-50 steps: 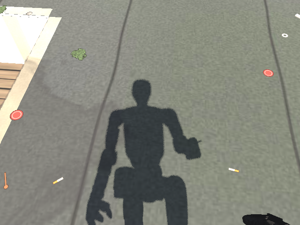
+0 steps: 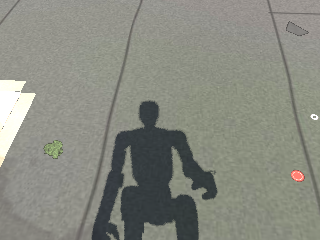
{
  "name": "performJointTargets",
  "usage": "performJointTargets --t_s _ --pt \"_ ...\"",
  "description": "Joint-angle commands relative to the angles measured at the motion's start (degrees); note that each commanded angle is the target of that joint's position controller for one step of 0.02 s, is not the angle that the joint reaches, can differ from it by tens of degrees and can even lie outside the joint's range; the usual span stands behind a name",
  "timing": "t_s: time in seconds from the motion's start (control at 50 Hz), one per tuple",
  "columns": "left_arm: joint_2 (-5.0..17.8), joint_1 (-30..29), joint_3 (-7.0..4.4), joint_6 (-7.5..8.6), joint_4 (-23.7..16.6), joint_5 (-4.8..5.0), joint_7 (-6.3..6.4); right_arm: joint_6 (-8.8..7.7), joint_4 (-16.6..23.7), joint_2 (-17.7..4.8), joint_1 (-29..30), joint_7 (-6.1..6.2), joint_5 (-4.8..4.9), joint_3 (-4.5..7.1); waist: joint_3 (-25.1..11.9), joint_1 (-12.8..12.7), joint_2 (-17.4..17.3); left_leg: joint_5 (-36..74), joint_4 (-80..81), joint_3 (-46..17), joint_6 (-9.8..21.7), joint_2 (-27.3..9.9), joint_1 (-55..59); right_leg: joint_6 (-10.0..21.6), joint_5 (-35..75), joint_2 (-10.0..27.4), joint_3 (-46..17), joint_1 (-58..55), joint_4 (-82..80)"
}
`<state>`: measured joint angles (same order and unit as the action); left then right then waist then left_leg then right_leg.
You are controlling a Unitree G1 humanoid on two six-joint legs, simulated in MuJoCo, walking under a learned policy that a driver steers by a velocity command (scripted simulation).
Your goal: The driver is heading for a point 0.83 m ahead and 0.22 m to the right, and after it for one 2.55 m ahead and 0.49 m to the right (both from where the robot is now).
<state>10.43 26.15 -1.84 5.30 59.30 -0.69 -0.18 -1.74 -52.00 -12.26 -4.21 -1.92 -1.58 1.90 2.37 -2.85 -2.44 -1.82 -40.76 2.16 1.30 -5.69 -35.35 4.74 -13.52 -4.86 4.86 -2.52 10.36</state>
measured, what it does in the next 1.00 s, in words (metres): walks ahead, turning right: left foot, then right foot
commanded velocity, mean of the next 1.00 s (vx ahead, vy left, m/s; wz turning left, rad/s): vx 0.50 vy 0.00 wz -0.46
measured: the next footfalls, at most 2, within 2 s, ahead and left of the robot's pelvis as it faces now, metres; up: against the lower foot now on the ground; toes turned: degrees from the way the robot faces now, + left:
left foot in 0.14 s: +0.25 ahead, +0.11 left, +0.00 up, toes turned +1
right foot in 0.70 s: +0.48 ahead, -0.12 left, +0.00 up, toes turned -26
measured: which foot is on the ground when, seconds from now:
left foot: up 0.00-0.12, down 0.14-0.68, up 0.70-1.00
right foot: down 0.00-0.14, up 0.16-0.68, down 0.70-1.00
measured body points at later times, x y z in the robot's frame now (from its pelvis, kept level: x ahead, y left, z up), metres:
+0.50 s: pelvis +0.26 +0.03 +0.00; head +0.29 +0.03 +0.45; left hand +0.44 +0.25 -0.13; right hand +0.19 -0.21 -0.14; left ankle +0.22 +0.11 -0.74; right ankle +0.36 -0.13 -0.68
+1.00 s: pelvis +0.50 -0.09 +0.00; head +0.52 -0.12 +0.45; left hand +0.65 +0.15 -0.12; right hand +0.52 -0.39 -0.12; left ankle +0.70 +0.01 -0.67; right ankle +0.45 -0.10 -0.74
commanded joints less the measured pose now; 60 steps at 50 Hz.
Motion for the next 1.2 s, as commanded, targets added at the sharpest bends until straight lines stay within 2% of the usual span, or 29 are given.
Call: performJointTargets --t_s 0.02,0.08,0.12,0.14,0.16,0.18,0.2,0.22,0.26,0.28,0.34,0.38,0.48,0.58,0.64,0.68,0.7,0.72,0.74,0.76,0.78,0.8,0.84,0.88,0.94,1.04,1.12,1.16,1.2 --pt "7.9 4.3 -1.28 0.30 -0.7 -0.28 0.58 -0.99 5.4 -2.8 7.8 0.17 0.11 0.15 4.0 -0.6 6.2 0.5 4.6 1.8 0.7 2.0 -0.9 6.6 27.2 16.4 -8.5 0.1 -1.2" --pt "9.5 2.7 -1.68 -0.16 -0.7 -0.76 1.11 -1.92 6.2 -4.1 6.7 0.43 0.29 0.54 3.3 1.2 6.4 -5.0 8.4 1.1 2.2 3.5 2.8 6.3 35.4 17.9 -10.2 -3.2 3.7" --pt "10.5 0.0 -1.98 -0.30 -1.2 -0.69 1.00 -2.84 3.3 -5.8 -3.5 1.22 0.23 1.52 -1.7 5.8 6.2 -7.2 13.1 2.2 3.8 6.7 17.2 4.6 45.4 16.0 -9.4 -1.2 14.7" --pt "9.7 -0.8 -1.75 -0.25 -1.7 -0.17 0.77 -3.60 0.4 -8.0 -13.2 1.93 -0.61 2.46 -7.5 9.7 3.9 -4.5 15.2 0.2 5.4 4.5 31.4 3.5 39.6 13.1 -7.5 5.3 26.1" --pt "5.8 0.6 -0.73 -0.10 -4.2 1.38 0.40 -4.02 -0.2 -13.8 -21.8 2.84 -2.35 3.91 -16.3 11.2 -3.6 -11.2 16.8 -17.3 8.8 -11.1 48.2 1.6 17.8 7.9 -4.6 20.0 44.3" --pt "3.2 6.2 -0.63 -0.65 -4.2 2.31 0.71 -3.19 0.0 -16.6 -21.4 2.29 -1.83 4.71 -21.6 8.2 -12.5 -12.3 23.3 -37.6 13.6 -21.8 55.0 0.8 -18.0 0.6 -4.3 33.9 58.4" --pt "8.6 1.5 -2.14 -1.49 -3.8 0.75 1.08 -2.55 1.1 -11.5 -16.0 2.04 -0.47 3.70 -13.9 6.8 -2.5 -18.2 24.8 -33.3 11.5 -18.3 47.2 1.6 -13.4 4.8 -8.6 36.9 61.8" --pt "7.6 -1.9 -2.26 -1.46 -4.6 0.47 0.61 -2.69 1.9 -7.6 -10.8 1.93 0.03 2.62 -6.1 5.2 -0.4 -17.4 27.2 -24.7 9.8 -15.9 38.3 1.5 -8.1 6.9 -8.6 37.0 60.2" --pt "5.7 -3.5 -2.36 -2.34 -4.8 -0.47 -0.15 -3.34 1.6 -4.5 -8.4 2.16 0.19 1.78 -1.0 3.0 -1.8 -10.4 30.5 -13.7 6.9 -11.5 29.2 0.8 -3.8 9.6 -7.9 33.9 56.8" --pt "4.9 -2.8 -2.36 -3.18 -4.8 -0.93 -0.65 -3.71 1.0 -3.8 -8.8 2.39 0.40 1.57 -0.6 1.9 -2.7 -8.2 31.3 -10.0 6.1 -10.3 27.1 0.2 -2.9 10.1 -7.5 32.6 56.2" --pt "3.8 -6.2 -2.46 -4.62 -6.5 -1.03 -1.59 -5.17 -0.3 -4.7 -12.2 2.54 1.00 1.85 0.0 1.2 -2.0 -1.1 32.8 -3.9 6.2 -9.8 27.1 -0.7 1.1 10.7 -6.5 35.7 55.5" --pt "3.9 -10.1 -2.46 -5.03 -8.1 -1.09 -2.02 -5.43 -0.9 -5.0 -13.9 2.62 0.79 1.97 0.9 1.5 -1.7 1.4 33.3 -0.5 6.3 -9.4 28.2 -1.3 5.1 11.3 -5.9 39.6 53.6" --pt "3.4 -20.7 -1.55 -4.80 -12.3 -1.00 -3.05 -5.30 -1.9 -5.3 -16.8 2.83 0.55 1.83 3.2 3.2 -1.4 8.4 33.0 7.0 5.9 -7.7 30.4 -1.8 13.5 10.3 -2.3 40.4 38.0" --pt "4.1 -27.3 -1.13 -4.64 -15.7 -1.52 -3.66 -4.26 -3.4 -7.4 -21.2 3.57 0.40 2.33 3.8 4.8 -1.6 19.2 29.4 11.2 5.6 -10.3 38.9 1.3 9.7 8.1 2.6 38.0 27.9" --pt "5.7 -22.9 -1.97 -4.68 -15.0 -1.67 -3.08 -3.04 -3.3 -9.7 -20.5 4.01 0.20 2.94 0.3 2.1 -3.6 42.7 18.0 13.7 5.0 -10.8 42.7 4.7 0.8 3.0 5.4 30.2 26.2" --pt "8.0 -10.8 -3.48 -3.88 -11.6 -1.80 -2.21 -1.79 -2.5 -11.1 -19.5 3.68 0.39 3.36 -6.7 -3.1 -2.4 41.3 -1.7 14.5 4.1 -10.4 39.1 7.7 -0.5 -0.8 4.9 15.6 20.4" --pt "12.7 -2.5 -5.22 -3.51 -9.4 -2.59 -1.32 -1.70 -0.9 -10.1 -18.9 3.41 0.52 3.10 -12.0 -6.7 2.7 24.0 -18.8 14.7 2.1 -8.7 27.3 10.6 -4.7 6.0 -6.1 1.7 16.3" --pt "19.5 -4.7 -6.67 -3.75 -10.6 -2.21 -0.77 -2.16 3.6 -2.9 -20.6 2.00 0.87 1.81 -15.1 -1.4 16.2 -30.1 -39.6 10.9 -1.7 3.8 -0.3 19.6 -3.4 23.0 -37.3 -15.5 12.3" --pt "18.9 -2.3 -6.56 -4.63 -11.0 -0.68 -0.52 -2.97 5.6 -8.1 -12.0 1.73 0.49 2.69 -15.6 -4.8 6.0 -28.0 -43.0 -1.9 -1.5 5.1 -7.2 19.7 -3.8 24.0 -45.5 -14.6 5.5" --pt "16.9 -6.0 -5.95 -4.78 -10.4 -0.36 -0.03 -3.78 7.0 -7.4 -8.9 1.47 1.25 2.40 -7.4 -2.8 4.4 -21.0 -40.0 -3.2 -0.8 1.6 -10.1 17.7 0.4 23.2 -36.1 -8.2 4.5" --pt "13.8 -8.8 -5.17 -4.48 -10.6 0.03 0.04 -4.32 6.2 -7.3 -10.2 1.65 1.27 2.26 -3.4 -0.1 1.3 -17.0 -34.1 -3.1 -0.6 -0.4 -6.5 15.2 8.3 20.7 -30.5 -0.6 3.7" --pt "12.0 -11.3 -4.66 -3.96 -11.0 0.30 0.22 -3.85 5.6 -7.2 -11.0 1.86 0.47 2.38 -1.7 2.2 0.3 -16.0 -30.4 -3.4 -1.1 -1.5 -2.7 13.3 14.9 17.5 -25.6 4.4 3.4" --pt "10.3 -12.3 -3.87 -2.72 -11.4 0.87 0.31 -1.64 5.3 -6.6 -13.3 1.66 -1.10 2.30 -2.8 4.5 1.5 -15.7 -26.3 -3.6 -2.6 -1.9 2.9 12.3 22.0 14.1 -20.8 9.1 2.8" --pt "11.8 -10.1 -4.08 -1.74 -10.9 1.06 0.11 -0.26 6.3 -5.7 -12.0 1.23 -1.29 2.11 -2.6 4.8 2.1 -14.4 -22.9 -2.6 -3.9 -1.6 2.3 12.1 24.7 12.4 -19.0 10.6 2.3" --pt "12.9 -5.9 -4.25 -1.61 -10.5 0.84 0.01 0.34 9.1 -5.9 -4.8 1.04 -1.12 1.95 -0.6 2.4 3.8 -8.2 -16.0 -1.9 -4.9 -1.4 -2.5 10.6 23.1 11.2 -19.6 9.9 1.1" --pt "11.7 0.0 -3.48 -1.41 -9.1 0.66 0.26 0.03 11.8 -5.6 3.3 0.41 -0.74 1.24 -0.2 -1.1 5.5 0.9 -4.1 -1.0 -3.7 0.2 -5.3 7.2 28.7 10.9 -18.4 2.7 1.7" --pt "11.7 3.1 -2.90 -1.33 -7.9 -0.04 0.96 -0.77 14.1 -5.4 9.4 -0.10 -0.27 0.47 1.3 -3.2 6.1 2.0 3.8 0.6 -1.4 2.4 -4.5 6.9 32.9 12.5 -18.5 -2.5 3.0" --pt "12.6 2.6 -2.88 -1.21 -7.7 -0.41 1.33 -1.24 14.7 -6.2 9.1 -0.11 -0.10 0.52 1.8 -2.1 6.7 -0.4 7.2 0.6 0.5 3.5 -1.1 6.4 37.0 14.0 -18.8 -3.9 4.3" --pt "14.1 -0.4 -3.02 -0.85 -8.0 -0.63 1.53 -1.63 12.5 -7.9 1.5 0.49 0.13 1.21 -0.6 2.0 7.7 -5.1 10.0 1.6 2.9 6.6 9.6 4.6 50.6 14.0 -16.7 -3.4 9.6"
Velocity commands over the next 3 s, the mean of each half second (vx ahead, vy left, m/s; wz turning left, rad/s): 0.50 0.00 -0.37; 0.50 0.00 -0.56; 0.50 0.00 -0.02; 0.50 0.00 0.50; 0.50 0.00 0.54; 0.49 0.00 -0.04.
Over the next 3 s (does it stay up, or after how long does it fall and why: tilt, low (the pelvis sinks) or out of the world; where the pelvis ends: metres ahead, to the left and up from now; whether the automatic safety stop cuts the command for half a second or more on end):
stays up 1.54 -0.36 -0.01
